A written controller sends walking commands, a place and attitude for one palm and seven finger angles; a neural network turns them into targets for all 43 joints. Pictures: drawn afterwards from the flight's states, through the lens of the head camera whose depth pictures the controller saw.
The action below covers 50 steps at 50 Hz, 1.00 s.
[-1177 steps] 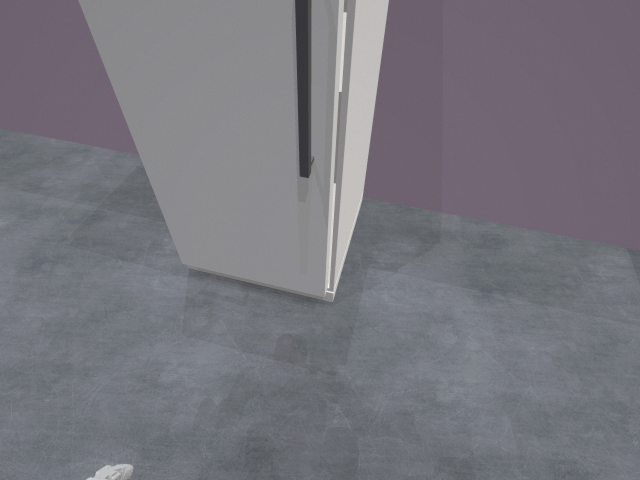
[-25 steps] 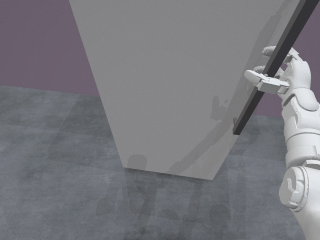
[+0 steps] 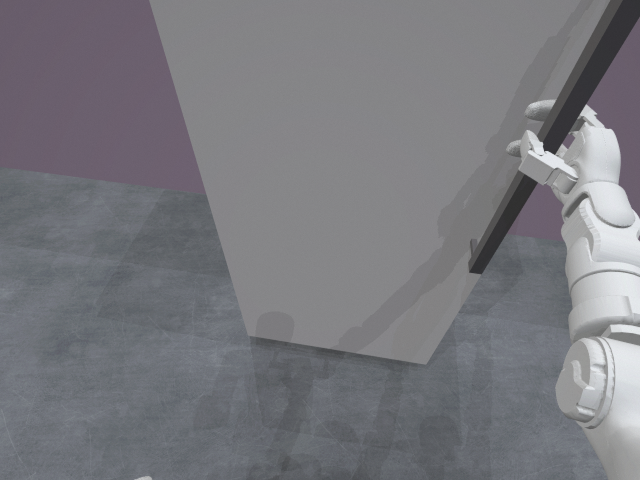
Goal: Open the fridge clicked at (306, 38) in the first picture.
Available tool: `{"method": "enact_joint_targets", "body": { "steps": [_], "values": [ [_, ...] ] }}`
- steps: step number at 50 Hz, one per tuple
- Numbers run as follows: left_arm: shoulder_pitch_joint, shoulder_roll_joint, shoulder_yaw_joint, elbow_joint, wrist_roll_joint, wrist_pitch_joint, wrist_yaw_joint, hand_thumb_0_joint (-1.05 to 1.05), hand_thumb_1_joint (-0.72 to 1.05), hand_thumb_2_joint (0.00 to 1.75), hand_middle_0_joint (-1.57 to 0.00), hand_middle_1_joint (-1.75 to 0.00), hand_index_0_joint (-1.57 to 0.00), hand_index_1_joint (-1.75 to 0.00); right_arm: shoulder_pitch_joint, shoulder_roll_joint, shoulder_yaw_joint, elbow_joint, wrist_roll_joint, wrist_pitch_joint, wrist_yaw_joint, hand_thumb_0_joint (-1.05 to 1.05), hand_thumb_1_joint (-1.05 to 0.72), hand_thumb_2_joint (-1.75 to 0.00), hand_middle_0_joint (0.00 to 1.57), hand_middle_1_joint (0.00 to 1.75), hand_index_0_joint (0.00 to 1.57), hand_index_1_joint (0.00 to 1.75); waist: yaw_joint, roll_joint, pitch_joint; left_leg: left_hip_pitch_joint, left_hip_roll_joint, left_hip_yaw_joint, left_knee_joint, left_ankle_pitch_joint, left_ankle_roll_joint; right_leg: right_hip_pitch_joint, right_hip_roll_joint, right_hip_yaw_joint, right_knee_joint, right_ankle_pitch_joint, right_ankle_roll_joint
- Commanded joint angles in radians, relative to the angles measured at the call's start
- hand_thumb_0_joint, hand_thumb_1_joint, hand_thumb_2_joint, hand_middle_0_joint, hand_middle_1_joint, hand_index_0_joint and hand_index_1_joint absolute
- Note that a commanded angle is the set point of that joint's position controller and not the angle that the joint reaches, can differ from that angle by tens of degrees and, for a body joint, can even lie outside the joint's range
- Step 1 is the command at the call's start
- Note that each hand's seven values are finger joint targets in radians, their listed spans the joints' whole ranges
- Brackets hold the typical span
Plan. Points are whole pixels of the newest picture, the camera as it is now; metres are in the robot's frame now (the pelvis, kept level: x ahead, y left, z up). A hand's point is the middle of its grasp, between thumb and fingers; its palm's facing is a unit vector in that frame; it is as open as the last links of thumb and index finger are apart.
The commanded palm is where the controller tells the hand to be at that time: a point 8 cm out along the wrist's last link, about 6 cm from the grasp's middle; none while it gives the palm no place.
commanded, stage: grip the handle and tug to test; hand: right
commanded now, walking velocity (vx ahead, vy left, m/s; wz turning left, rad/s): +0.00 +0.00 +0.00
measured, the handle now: (530, 154) +0.53 -0.19 +0.15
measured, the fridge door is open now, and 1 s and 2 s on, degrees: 0 0 17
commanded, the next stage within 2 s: pull the door a little, standing still in 0.46 s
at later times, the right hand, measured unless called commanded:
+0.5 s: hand (531, 158) +0.48 -0.17 +0.18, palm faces +0.01 +1.00 +0.03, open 5.5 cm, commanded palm +0.43 -0.23 +0.18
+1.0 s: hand (531, 163) +0.47 -0.16 +0.18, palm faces +0.03 +1.00 +0.01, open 5.9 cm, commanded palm +0.39 -0.22 +0.18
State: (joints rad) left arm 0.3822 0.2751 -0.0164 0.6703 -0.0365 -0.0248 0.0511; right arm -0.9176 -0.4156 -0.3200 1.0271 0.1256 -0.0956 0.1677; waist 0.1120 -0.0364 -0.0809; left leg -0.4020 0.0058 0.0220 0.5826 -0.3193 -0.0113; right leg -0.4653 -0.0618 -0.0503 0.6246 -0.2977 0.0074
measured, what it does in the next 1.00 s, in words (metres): shifts its weight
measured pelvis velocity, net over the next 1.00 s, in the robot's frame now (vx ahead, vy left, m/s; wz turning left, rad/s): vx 0.05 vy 0.00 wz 0.04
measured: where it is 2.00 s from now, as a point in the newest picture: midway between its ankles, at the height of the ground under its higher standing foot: outside the picture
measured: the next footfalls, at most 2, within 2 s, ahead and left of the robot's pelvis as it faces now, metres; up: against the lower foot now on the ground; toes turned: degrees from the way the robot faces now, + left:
left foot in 1.54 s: +0.13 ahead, +0.08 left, +0.00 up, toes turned +12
right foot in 1.88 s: +0.20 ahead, -0.07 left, +0.00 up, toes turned -11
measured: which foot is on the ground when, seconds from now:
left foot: down 0.00-1.00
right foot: down 0.00-1.00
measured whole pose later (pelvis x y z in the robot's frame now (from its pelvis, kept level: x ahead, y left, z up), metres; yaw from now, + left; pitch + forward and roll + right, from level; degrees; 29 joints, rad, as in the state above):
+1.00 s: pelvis +0.05 +0.00 +0.01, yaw +3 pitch +6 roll +0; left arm 0.30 0.25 -0.01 0.59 -0.05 0.04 0.04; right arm -0.51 -0.33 -0.32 0.42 0.20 0.15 0.13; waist 0.06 -0.04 -0.09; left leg -0.23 0.00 -0.01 0.46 -0.31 -0.01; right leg -0.27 -0.06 -0.09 0.49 -0.29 0.01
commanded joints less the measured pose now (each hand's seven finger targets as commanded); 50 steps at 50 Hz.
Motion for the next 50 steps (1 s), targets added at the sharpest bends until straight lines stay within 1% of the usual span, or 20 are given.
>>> {"method": "enact_joint_targets", "body": {
  "steps": [1, 5, 10, 13, 16, 18, 19, 21, 23, 27, 28, 31, 32, 35, 37, 38, 40, 43, 45, 50],
  "values": [
    [0.046, 0.152, 0.055, -0.087, -0.005, -0.035, 0.017, 0.0, 0.9, 0.9, -0.2, -0.3, -0.2, -0.3, -0.5, -0.267, -0.045, -0.217, 0.025, -0.075, 0.014, 0.0, -0.9, -0.9, 0.45, 1.4, 0.45, 1.4, -0.012, 0.033, -0.312, 0.082, -0.035, 0.007, -0.06, 0.38, 0.017, 0.217, 0.036, 0.03, -0.041, 0.278, -0.042],
    [0.037, 0.145, 0.057, -0.093, -0.007, -0.036, 0.018, 0.0, 0.9, 0.9, -0.2, -0.3, -0.2, -0.3, -0.483, -0.245, -0.028, -0.267, 0.023, -0.075, 0.016, 0.0, -0.9, -0.9, 0.45, 1.4, 0.45, 1.4, -0.023, -0.021, -0.341, 0.085, -0.034, 0.01, -0.055, 0.392, 0.022, 0.254, 0.036, 0.029, -0.043, 0.312, -0.038],
    [0.027, 0.147, 0.06, -0.109, -0.008, -0.033, 0.014, 0.0, 0.9, 0.9, -0.2, -0.3, -0.2, -0.3, -0.367, -0.251, -0.057, -0.304, 0.038, -0.049, 0.02, 0.0, -0.9, -0.9, 0.45, 1.4, 0.45, 1.4, -0.051, 0.021, -0.355, 0.141, -0.036, 0.011, -0.053, 0.448, 0.023, 0.243, 0.036, 0.021, -0.048, 0.35, -0.04],
    [0.018, 0.147, 0.06, -0.121, -0.01, -0.025, 0.017, 0.0, 0.9, 0.9, -0.2, -0.3, -0.2, -0.3, -0.332, -0.261, -0.064, -0.344, 0.042, -0.031, 0.022, 0.0, -0.9, -0.9, 0.45, 1.4, 0.45, 1.4, -0.055, 0.028, -0.343, 0.168, -0.033, 0.01, -0.061, 0.463, 0.022, 0.237, 0.035, 0.012, -0.054, 0.353, -0.043],
    [-0.005, 0.142, 0.062, -0.139, -0.013, -0.022, 0.015, 0.0, 0.9, 0.9, -0.2, -0.3, -0.2, -0.3, -0.255, -0.243, -0.07, -0.412, 0.052, -0.005, 0.024, 0.0, -0.9, -0.9, 0.45, 1.4, 0.45, 1.4, -0.076, 0.006, -0.36, 0.186, -0.034, 0.012, -0.056, 0.516, 0.023, 0.266, 0.035, 0.004, -0.057, 0.411, -0.042],
    [-0.008, 0.144, 0.062, -0.148, -0.013, -0.014, 0.016, 0.0, 0.9, 0.9, -0.2, -0.3, -0.2, -0.3, -0.201, -0.261, -0.085, -0.445, 0.055, 0.01, 0.023, 0.0, -0.9, -0.9, 0.45, 1.4, 0.45, 1.4, -0.085, 0.032, -0.356, 0.219, -0.033, 0.013, -0.056, 0.542, 0.024, 0.26, 0.032, 0.003, -0.062, 0.439, -0.043],
    [-0.02, 0.14, 0.061, -0.157, -0.015, -0.014, 0.015, 0.0, 0.9, 0.9, -0.2, -0.3, -0.2, -0.3, -0.177, -0.232, -0.073, -0.463, 0.059, 0.024, 0.026, 0.0, -0.9, -0.9, 0.45, 1.4, 0.45, 1.4, -0.089, 0.02, -0.352, 0.219, -0.032, 0.011, -0.056, 0.562, 0.023, 0.264, 0.035, -0.002, -0.064, 0.449, -0.043],
    [-0.032, 0.138, 0.062, -0.166, -0.017, -0.009, 0.015, 0.0, 0.9, 0.9, -0.2, -0.3, -0.2, -0.3, -0.157, -0.236, -0.076, -0.515, 0.059, 0.045, 0.026, 0.0, -0.9, -0.9, 0.45, 1.4, 0.45, 1.4, -0.095, 0.0, -0.35, 0.226, -0.031, 0.012, -0.058, 0.572, 0.023, 0.277, 0.033, -0.005, -0.069, 0.464, -0.041],
    [-0.036, 0.138, 0.063, -0.175, -0.016, -0.003, 0.015, 0.0, 0.9, 0.9, -0.2, -0.3, -0.2, -0.3, -0.099, -0.246, -0.092, -0.55, 0.064, 0.064, 0.022, 0.0, -0.9, -0.9, 0.45, 1.4, 0.45, 1.4, -0.106, 0.024, -0.36, 0.256, -0.029, 0.014, -0.059, 0.601, 0.024, 0.283, 0.031, -0.006, -0.07, 0.503, -0.042],
    [-0.058, 0.128, 0.063, -0.184, -0.017, 0.005, 0.016, 0.0, 0.9, 0.9, -0.2, -0.3, -0.2, -0.3, -0.086, -0.21, -0.072, -0.614, 0.062, 0.11, 0.013, 0.0, -0.9, -0.9, 0.45, 1.4, 0.45, 1.4, -0.104, -0.01, -0.353, 0.25, -0.028, 0.014, -0.062, 0.639, 0.022, 0.317, 0.031, -0.008, -0.071, 0.556, -0.04],
    [-0.053, 0.128, 0.064, -0.182, -0.015, 0.008, 0.016, 0.0, 0.9, 0.9, -0.2, -0.3, -0.2, -0.3, -0.085, -0.214, -0.072, -0.64, 0.062, 0.113, 0.008, 0.0, -0.9, -0.9, 0.45, 1.4, 0.45, 1.4, -0.102, 0.012, -0.368, 0.267, -0.028, 0.015, -0.063, 0.655, 0.022, 0.328, 0.028, -0.008, -0.069, 0.582, -0.042],
    [-0.046, 0.125, 0.064, -0.151, -0.012, 0.013, 0.023, 0.0, 0.9, 0.9, -0.2, -0.3, -0.2, -0.3, -0.255, -0.169, -0.013, -0.62, 0.048, 0.137, -0.008, 0.0, -0.9, -0.9, 0.45, 1.4, 0.45, 1.4, -0.052, -0.014, -0.326, 0.196, -0.029, 0.015, -0.073, 0.645, 0.017, 0.352, 0.027, 0.003, -0.061, 0.583, -0.041],
    [-0.041, 0.125, 0.067, -0.145, -0.01, 0.014, 0.025, 0.0, 0.9, 0.9, -0.2, -0.3, -0.2, -0.3, -0.253, -0.169, -0.02, -0.602, 0.045, 0.141, -0.014, 0.0, -0.9, -0.9, 0.45, 1.4, 0.45, 1.4, -0.054, -0.001, -0.333, 0.191, -0.03, 0.016, -0.074, 0.642, 0.018, 0.361, 0.027, 0.007, -0.058, 0.592, -0.041],
    [-0.051, 0.118, 0.066, -0.151, -0.005, 0.013, 0.022, 0.0, 0.9, 0.9, -0.2, -0.3, -0.2, -0.3, -0.193, -0.148, -0.018, -0.641, 0.047, 0.137, -0.017, 0.0, -0.9, -0.9, 0.45, 1.4, 0.45, 1.4, -0.079, -0.036, -0.398, 0.229, -0.025, 0.014, -0.065, 0.686, 0.021, 0.393, 0.031, 0.007, -0.053, 0.663, -0.04],
    [-0.062, 0.115, 0.064, -0.155, -0.006, 0.016, 0.018, 0.0, 0.9, 0.9, -0.2, -0.3, -0.2, -0.3, -0.128, -0.125, -0.012, -0.63, 0.055, 0.139, -0.01, 0.0, -0.9, -0.9, 0.45, 1.4, 0.45, 1.4, -0.09, -0.004, -0.382, 0.246, -0.025, 0.02, -0.067, 0.694, 0.022, 0.387, 0.03, 0.008, -0.06, 0.67, -0.038],
    [-0.062, 0.118, 0.065, -0.159, -0.007, 0.016, 0.017, 0.0, 0.9, 0.9, -0.2, -0.3, -0.2, -0.3, -0.093, -0.118, -0.005, -0.643, 0.062, 0.133, -0.006, 0.0, -0.9, -0.9, 0.45, 1.4, 0.45, 1.4, -0.091, 0.043, -0.385, 0.273, -0.025, 0.02, -0.07, 0.714, 0.021, 0.377, 0.03, 0.006, -0.06, 0.673, -0.043],
    [-0.09, 0.113, 0.061, -0.175, -0.011, 0.017, 0.015, 0.0, 0.9, 0.9, -0.2, -0.3, -0.2, -0.3, -0.047, -0.118, -0.011, -0.683, 0.067, 0.133, 0.0, 0.0, -0.9, -0.9, 0.45, 1.4, 0.45, 1.4, -0.108, 0.014, -0.378, 0.286, -0.022, 0.019, -0.071, 0.714, 0.022, 0.379, 0.033, 0.002, -0.073, 0.661, -0.042],
    [-0.109, 0.113, 0.06, -0.195, -0.012, 0.015, 0.01, 0.0, 0.9, 0.9, -0.2, -0.3, -0.2, -0.3, 0.064, -0.108, -0.021, -0.726, 0.084, 0.142, 0.008, 0.0, -0.9, -0.9, 0.45, 1.4, 0.45, 1.4, -0.126, 0.06, -0.371, 0.335, -0.02, 0.022, -0.075, 0.749, 0.021, 0.366, 0.033, -0.006, -0.084, 0.659, -0.046],
    [-0.132, 0.106, 0.057, -0.211, -0.016, 0.015, 0.007, 0.0, 0.9, 0.9, -0.2, -0.3, -0.2, -0.3, 0.125, -0.108, -0.03, -0.802, 0.091, 0.154, 0.016, 0.0, -0.9, -0.9, 0.45, 1.4, 0.45, 1.4, -0.14, 0.025, -0.369, 0.348, -0.016, 0.021, -0.071, 0.774, 0.02, 0.373, 0.032, -0.009, -0.091, 0.686, -0.044],
    [-0.184, 0.097, 0.05, -0.248, -0.02, 0.005, -0.006, 0.0, 0.9, 0.9, -0.2, -0.3, -0.2, -0.3, 0.333, -0.098, -0.052, -1.002, 0.115, 0.189, 0.021, 0.0, -0.9, -0.9, 0.45, 1.4, 0.45, 1.4, -0.167, 0.013, -0.361, 0.391, -0.014, 0.026, -0.079, 0.797, 0.022, 0.385, 0.03, -0.012, -0.116, 0.699, -0.04]
  ]
}}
